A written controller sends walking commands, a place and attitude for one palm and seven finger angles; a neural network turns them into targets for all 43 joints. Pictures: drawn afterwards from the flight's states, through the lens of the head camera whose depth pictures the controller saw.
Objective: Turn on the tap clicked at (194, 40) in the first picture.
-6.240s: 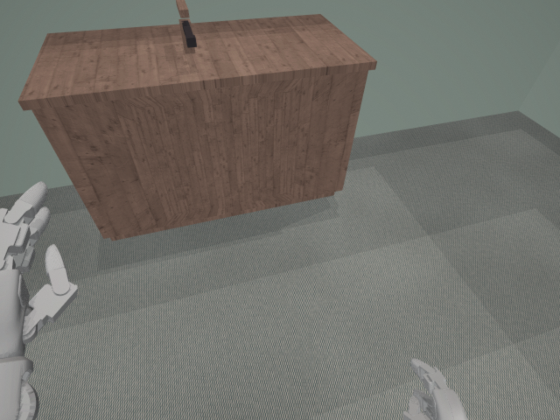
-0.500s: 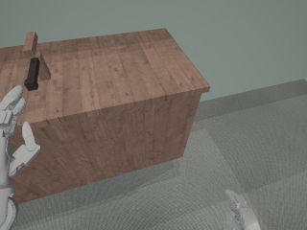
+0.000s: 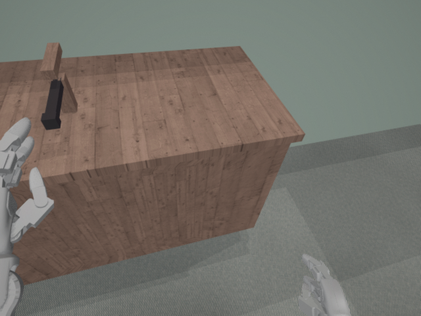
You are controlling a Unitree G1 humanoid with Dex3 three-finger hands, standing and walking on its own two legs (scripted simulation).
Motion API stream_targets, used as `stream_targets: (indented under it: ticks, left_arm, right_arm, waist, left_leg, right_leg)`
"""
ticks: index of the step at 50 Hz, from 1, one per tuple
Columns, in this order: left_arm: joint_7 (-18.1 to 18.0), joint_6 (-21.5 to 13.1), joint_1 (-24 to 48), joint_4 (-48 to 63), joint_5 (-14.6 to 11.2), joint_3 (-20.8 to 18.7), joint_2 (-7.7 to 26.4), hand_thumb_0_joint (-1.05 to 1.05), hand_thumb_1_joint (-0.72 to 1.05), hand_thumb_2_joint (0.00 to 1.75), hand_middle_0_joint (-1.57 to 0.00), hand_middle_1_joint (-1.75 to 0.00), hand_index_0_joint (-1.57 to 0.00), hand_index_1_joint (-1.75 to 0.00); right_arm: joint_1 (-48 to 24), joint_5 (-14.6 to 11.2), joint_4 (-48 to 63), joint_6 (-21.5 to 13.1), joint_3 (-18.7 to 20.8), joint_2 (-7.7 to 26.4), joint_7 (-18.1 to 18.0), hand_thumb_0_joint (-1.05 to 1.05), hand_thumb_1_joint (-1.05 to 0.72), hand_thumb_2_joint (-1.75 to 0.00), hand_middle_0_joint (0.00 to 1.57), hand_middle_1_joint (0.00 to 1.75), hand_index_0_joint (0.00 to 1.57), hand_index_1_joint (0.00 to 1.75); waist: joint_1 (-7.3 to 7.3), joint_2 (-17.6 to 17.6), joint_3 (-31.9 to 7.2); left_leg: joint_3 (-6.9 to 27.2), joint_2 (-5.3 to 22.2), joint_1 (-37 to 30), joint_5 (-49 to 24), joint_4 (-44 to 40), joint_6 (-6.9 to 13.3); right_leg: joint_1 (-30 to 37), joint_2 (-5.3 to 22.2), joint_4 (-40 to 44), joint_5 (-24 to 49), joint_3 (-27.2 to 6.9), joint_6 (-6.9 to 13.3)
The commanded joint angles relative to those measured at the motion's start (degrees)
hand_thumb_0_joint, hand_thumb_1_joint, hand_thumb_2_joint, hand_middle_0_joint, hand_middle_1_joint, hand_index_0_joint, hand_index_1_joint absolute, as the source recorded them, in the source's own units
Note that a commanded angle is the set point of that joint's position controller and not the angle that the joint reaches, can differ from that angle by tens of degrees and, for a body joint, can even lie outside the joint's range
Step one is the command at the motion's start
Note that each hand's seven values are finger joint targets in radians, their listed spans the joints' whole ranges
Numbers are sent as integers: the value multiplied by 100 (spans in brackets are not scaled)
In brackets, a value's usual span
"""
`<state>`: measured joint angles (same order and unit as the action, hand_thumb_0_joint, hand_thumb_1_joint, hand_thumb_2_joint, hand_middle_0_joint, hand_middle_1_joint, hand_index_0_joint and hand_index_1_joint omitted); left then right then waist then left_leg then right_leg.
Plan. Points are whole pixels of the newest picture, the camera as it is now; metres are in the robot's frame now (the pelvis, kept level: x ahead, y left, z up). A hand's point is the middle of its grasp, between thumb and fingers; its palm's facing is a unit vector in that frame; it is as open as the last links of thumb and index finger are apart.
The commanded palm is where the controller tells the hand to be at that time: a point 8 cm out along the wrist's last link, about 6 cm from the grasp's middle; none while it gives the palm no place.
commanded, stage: shuffle to correct the standing spot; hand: left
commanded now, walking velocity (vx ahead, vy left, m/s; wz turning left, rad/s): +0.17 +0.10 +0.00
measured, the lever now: (51, 120) +0.46 +0.40 +0.08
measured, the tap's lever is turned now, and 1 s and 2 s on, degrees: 0 0 0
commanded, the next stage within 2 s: come to a stop and stand still in 1.14 s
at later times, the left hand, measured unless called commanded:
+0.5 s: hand (40, 186) +0.24 +0.27 +0.17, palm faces +0.42 -0.84 -0.36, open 7.4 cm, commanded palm +0.18 +0.30 +0.18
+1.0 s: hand (31, 170) +0.27 +0.29 +0.17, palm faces +0.43 -0.80 -0.42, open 7.4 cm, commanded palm +0.21 +0.32 +0.18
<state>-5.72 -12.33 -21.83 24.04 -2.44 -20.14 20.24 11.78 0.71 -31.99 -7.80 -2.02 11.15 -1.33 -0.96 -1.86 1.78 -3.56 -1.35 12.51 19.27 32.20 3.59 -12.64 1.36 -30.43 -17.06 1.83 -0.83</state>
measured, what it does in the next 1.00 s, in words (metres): steps on the spot: left foot, then right foot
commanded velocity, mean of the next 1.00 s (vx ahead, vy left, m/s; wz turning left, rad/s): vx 0.17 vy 0.10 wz -0.01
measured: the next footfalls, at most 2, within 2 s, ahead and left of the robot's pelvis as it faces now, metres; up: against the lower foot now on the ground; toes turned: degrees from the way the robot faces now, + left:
left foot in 0.58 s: +0.11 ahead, +0.14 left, +0.00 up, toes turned +1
right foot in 0.86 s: +0.16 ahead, -0.01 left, +0.00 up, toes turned +0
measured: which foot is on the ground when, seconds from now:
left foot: down 0.00-0.46, up 0.48-0.56, down 0.58-0.86, up 0.88-1.00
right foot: down 0.00-0.60, up 0.62-0.84, down 0.86-1.00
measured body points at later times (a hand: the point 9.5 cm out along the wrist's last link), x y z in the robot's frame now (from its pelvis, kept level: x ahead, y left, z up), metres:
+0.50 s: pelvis +0.03 +0.02 -0.01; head +0.04 +0.04 +0.43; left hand +0.21 +0.31 +0.19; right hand +0.19 -0.21 -0.09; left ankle -0.01 +0.09 -0.70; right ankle -0.01 -0.14 -0.73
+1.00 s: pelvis +0.05 +0.04 +0.00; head +0.06 +0.03 +0.45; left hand +0.24 +0.33 +0.19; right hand +0.20 -0.19 -0.10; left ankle +0.06 +0.16 -0.67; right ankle +0.07 -0.05 -0.73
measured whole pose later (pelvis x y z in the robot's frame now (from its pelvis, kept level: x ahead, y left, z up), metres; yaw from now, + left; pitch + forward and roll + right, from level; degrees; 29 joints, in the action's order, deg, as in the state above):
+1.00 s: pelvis +0.05 +0.04 +0.00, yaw +0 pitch -1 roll +0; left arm -6.5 -12.5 -24.2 24.3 -1.5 -21.4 20.1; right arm 14.2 0.6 -37.2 -4.8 -0.8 12.6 -1.0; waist -1.2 0.5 2.1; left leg -1.7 1.0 28.8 20.7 61.3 -0.2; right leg -15.4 1.1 -31.6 -15.3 7.0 3.2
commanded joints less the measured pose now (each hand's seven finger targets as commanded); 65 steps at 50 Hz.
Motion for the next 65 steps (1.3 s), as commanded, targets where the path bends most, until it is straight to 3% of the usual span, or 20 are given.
stream_targets:
  ticks: [1,12,19,21,23,25,28,29,31,33,36,41,42,44,45,48,50,56,60,65]
  left_arm:
    - [-97,-442,405,1565,-50,-650,1018,0,90,90,-20,-30,-20,-30]
    - [-165,-462,193,1581,-101,-872,1150,0,90,90,-20,-30,-20,-30]
    - [-155,-469,214,1608,-58,-867,1109,0,90,90,-20,-30,-20,-30]
    - [-199,-484,80,1437,-57,-905,1180,0,90,90,-20,-30,-20,-30]
    - [-269,-602,235,1388,-69,-964,1251,0,90,90,-20,-30,-20,-30]
    - [-286,-603,423,1705,-5,-740,1041,0,90,90,-20,-30,-20,-30]
    - [-238,-538,889,2023,-13,-631,1036,0,90,90,-20,-30,-20,-30]
    - [-230,-562,830,2050,9,-705,1054,0,90,90,-20,-30,-20,-30]
    - [-218,-556,763,1569,29,-902,1197,0,90,90,-20,-30,-20,-30]
    - [-183,-602,849,1831,43,-970,1289,0,90,90,-20,-30,-20,-30]
    - [-125,-569,210,1874,48,-737,991,0,90,90,-20,-30,-20,-30]
    - [-212,-347,-303,1250,30,-910,1095,0,90,90,-20,-30,-20,-30]
    - [-227,-307,-246,1092,71,-910,1130,0,90,90,-20,-30,-20,-30]
    - [-231,-311,156,1063,21,-1114,1397,0,90,90,-20,-30,-20,-30]
    - [-202,-298,478,1131,21,-927,1208,0,90,90,-20,-30,-20,-30]
    - [-208,-361,422,1254,89,-761,1132,0,90,90,-20,-30,-20,-30]
    - [-255,-393,288,1271,130,-669,1038,0,90,90,-20,-30,-20,-30]
    - [-359,-389,441,1750,98,-714,1123,0,90,90,-20,-30,-20,-30]
    - [-296,-454,284,1577,75,-837,1164,0,90,90,-20,-30,-20,-30]
    - [-270,-361,-142,1918,33,-739,982,0,90,90,-20,-30,-20,-30]
  right_arm:
    - [-430,-87,870,-221,374,775,-35,0,-90,-90,20,30,20,30]
    - [-363,-179,838,-9,468,795,22,0,-90,-90,20,30,20,30]
    - [-391,-151,871,-18,448,778,34,0,-90,-90,20,30,20,30]
    - [-412,-179,876,11,509,767,40,0,-90,-90,20,30,20,30]
    - [-533,-198,824,23,551,799,87,0,-90,-90,20,30,20,30]
    - [-499,-141,716,127,462,712,134,0,-90,-90,20,30,20,30]
    - [-413,-146,619,108,472,651,-6,0,-90,-90,20,30,20,30]
    - [-374,-144,669,25,572,884,-52,0,-90,-90,20,30,20,30]
    - [-423,-92,704,-114,545,731,-18,0,-90,-90,20,30,20,30]
    - [-507,-111,699,-174,531,642,0,0,-90,-90,20,30,20,30]
    - [-383,-116,607,-258,501,716,56,0,-90,-90,20,30,20,30]
    - [-403,-113,673,-182,364,724,-45,0,-90,-90,20,30,20,30]
    - [-390,-84,677,-123,382,700,-83,0,-90,-90,20,30,20,30]
    - [-496,-8,744,-6,438,718,-91,0,-90,-90,20,30,20,30]
    - [-357,-28,626,-45,473,754,-38,0,-90,-90,20,30,20,30]
    - [-409,-76,445,-22,395,736,-40,0,-90,-90,20,30,20,30]
    - [-422,-46,450,-54,377,674,-100,0,-90,-90,20,30,20,30]
    - [-365,-23,557,-210,488,634,-204,0,-90,-90,20,30,20,30]
    - [-294,-97,605,-210,583,785,-198,0,-90,-90,20,30,20,30]
    - [-343,-113,620,-263,471,718,-57,0,-90,-90,20,30,20,30]
  waist:
    - [17,781,-908]
    - [69,458,-981]
    - [47,760,-791]
    - [-84,-467,-1036]
    - [-191,-920,-603]
    - [-80,-401,-205]
    - [324,1065,-405]
    - [251,2165,-510]
    - [234,1854,-318]
    - [153,937,-352]
    - [75,1272,-573]
    - [-51,813,-690]
    - [-73,197,-632]
    - [-54,-1188,-249]
    - [3,-1134,-329]
    - [20,-114,-255]
    - [12,-326,-349]
    - [-30,-93,-557]
    - [142,1933,-749]
    - [56,1338,-760]
  left_leg:
    - [651,541,-250,-2483,-351,-89]
    - [539,417,65,-2833,396,-209]
    - [741,710,-57,-3545,197,-214]
    - [149,186,1230,-2728,1803,-351]
    - [490,62,2872,1145,3307,-293]
    - [1266,824,2318,1474,2366,-125]
    - [18,48,-742,-509,-74,-365]
    - [1793,981,-1071,57,-920,102]
    - [3677,1886,-228,664,-1990,983]
    - [3082,1828,-355,-401,-1563,1138]
    - [1916,1469,-122,-1170,-1333,964]
    - [1012,1079,1473,689,-1022,360]
    - [666,726,2190,1216,-249,143]
    - [221,140,2991,1111,2854,-284]
    - [533,262,3001,713,3434,-354]
    - [511,597,2679,80,3213,-410]
    - [238,619,2054,-112,2231,-385]
    - [-498,104,-217,-580,-287,-253]
    - [2471,1930,-979,-1642,-1336,888]
    - [1107,1523,-158,-2132,-836,489]
  right_leg:
    - [387,17,-324,1765,-15,338]
    - [514,296,-847,2229,-379,519]
    - [521,-43,-424,1179,256,392]
    - [1696,801,-73,2513,-1104,966]
    - [2100,2165,557,3076,-2855,1746]
    - [882,2142,339,1930,-2259,1383]
    - [-1176,443,-736,-409,-10,496]
    - [-1865,-130,-2156,-1108,294,158]
    - [-2083,-261,-4008,-1669,-240,134]
    - [-2270,66,-4051,-1275,-377,126]
    - [-1636,143,-2774,-849,-70,112]
    - [996,-79,105,-239,463,139]
    - [1581,280,685,-755,-168,324]
    - [884,2385,2173,-2390,-3494,1339]
    - [679,2369,2172,-2626,-3534,1408]
    - [449,1850,1598,-543,-1824,1197]
    - [232,1595,1402,429,-1090,1036]
    - [-220,944,454,-194,-396,579]
    - [-1787,-73,-2739,-1772,138,61]
    - [-616,-75,-927,-613,264,83]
